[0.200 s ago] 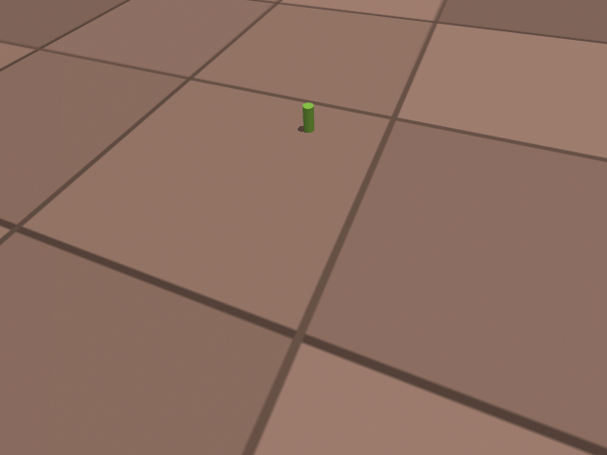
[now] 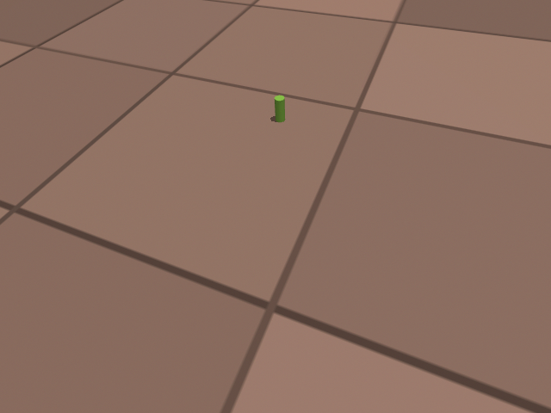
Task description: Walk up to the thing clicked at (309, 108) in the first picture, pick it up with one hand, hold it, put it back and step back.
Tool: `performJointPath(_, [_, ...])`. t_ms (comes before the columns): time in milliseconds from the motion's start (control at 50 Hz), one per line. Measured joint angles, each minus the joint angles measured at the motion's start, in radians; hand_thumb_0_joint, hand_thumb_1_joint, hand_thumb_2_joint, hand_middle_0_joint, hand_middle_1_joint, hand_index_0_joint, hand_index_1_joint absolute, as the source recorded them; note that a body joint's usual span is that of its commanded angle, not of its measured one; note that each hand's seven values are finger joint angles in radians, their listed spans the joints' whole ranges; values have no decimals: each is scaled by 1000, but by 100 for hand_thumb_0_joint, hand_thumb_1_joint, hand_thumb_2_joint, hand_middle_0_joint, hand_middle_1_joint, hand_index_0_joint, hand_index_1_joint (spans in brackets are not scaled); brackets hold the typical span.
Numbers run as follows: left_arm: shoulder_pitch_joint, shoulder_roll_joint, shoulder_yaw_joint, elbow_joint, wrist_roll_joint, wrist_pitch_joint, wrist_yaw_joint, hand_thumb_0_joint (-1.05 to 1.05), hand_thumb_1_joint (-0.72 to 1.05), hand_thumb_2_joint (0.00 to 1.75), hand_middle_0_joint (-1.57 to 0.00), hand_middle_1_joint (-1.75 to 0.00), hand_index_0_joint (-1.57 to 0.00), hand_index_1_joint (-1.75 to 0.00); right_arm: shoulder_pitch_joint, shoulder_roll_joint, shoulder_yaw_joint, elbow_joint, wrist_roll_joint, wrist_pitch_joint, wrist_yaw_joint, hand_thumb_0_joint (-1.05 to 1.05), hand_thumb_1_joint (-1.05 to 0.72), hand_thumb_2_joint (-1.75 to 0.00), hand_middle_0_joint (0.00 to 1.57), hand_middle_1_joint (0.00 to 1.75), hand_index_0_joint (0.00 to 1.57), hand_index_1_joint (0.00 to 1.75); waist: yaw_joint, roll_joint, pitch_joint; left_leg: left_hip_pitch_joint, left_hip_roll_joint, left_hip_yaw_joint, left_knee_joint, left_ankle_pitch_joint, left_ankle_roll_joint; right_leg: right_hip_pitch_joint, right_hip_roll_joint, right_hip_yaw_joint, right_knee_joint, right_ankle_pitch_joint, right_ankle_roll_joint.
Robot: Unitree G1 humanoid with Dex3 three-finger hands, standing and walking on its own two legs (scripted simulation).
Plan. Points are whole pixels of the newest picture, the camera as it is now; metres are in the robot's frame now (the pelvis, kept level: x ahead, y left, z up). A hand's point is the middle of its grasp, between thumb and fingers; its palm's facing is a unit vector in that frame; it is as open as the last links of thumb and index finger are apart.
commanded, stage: stand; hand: left
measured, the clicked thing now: (279, 109) +1.81 +0.05 -0.71
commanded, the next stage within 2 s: walk up in 0.92 s
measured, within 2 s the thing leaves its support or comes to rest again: neither
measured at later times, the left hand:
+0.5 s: hand out of the picture +0.08 +0.25 -0.16, palm faces -0.03 -0.94 -0.34, open 7.4 cm
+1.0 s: hand out of the picture +0.08 +0.25 -0.15, palm faces -0.04 -0.94 -0.34, open 7.4 cm
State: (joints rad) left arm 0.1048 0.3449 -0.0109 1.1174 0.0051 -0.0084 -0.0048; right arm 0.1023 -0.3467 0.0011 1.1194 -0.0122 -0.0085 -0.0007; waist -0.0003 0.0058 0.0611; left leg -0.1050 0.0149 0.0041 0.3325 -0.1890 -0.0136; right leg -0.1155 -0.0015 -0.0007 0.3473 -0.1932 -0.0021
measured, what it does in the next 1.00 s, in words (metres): stands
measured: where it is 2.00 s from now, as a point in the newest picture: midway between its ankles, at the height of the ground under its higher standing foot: (327, 331)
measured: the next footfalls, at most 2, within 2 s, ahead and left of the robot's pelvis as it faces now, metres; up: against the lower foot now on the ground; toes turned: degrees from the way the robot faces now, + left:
right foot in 1.18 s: +0.12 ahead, -0.17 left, +0.00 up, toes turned -8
left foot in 1.60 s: +0.44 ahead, +0.03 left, +0.00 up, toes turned +1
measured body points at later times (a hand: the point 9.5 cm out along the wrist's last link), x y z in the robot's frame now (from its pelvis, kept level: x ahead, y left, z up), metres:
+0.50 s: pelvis +0.00 +0.00 +0.00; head +0.02 -0.01 +0.45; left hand +0.08 +0.30 -0.13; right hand +0.08 -0.30 -0.14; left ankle +0.00 +0.13 -0.75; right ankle +0.00 -0.12 -0.75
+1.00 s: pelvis +0.01 -0.01 +0.00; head +0.01 -0.01 +0.45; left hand +0.08 +0.30 -0.13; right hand +0.08 -0.31 -0.13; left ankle -0.01 +0.13 -0.74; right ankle -0.01 -0.12 -0.74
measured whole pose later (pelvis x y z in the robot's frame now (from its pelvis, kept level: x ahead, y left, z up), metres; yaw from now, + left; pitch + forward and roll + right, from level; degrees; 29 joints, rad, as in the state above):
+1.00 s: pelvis +0.01 -0.01 +0.00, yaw -1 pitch -1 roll +1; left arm 0.16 0.37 0.04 1.07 0.03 -0.01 -0.05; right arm 0.16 -0.36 -0.04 1.07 -0.04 -0.03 0.04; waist 0.01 0.00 0.02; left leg -0.15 0.02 0.02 0.44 -0.39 0.03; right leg -0.18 0.01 0.02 0.48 -0.41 -0.04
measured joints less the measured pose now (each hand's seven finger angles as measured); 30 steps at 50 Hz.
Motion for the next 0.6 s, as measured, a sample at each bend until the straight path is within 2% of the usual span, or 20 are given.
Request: performJointPath(600, [4,2,-2,-1,0,-1,2,1,90,90,-20,-30,-20,-30,8,-3,0,3,0,3,1,1,-90,-90,20,30,21,30,-4,0,-2,7,7,-5,-11,1,-6,11,7,-6,-18,3,-6])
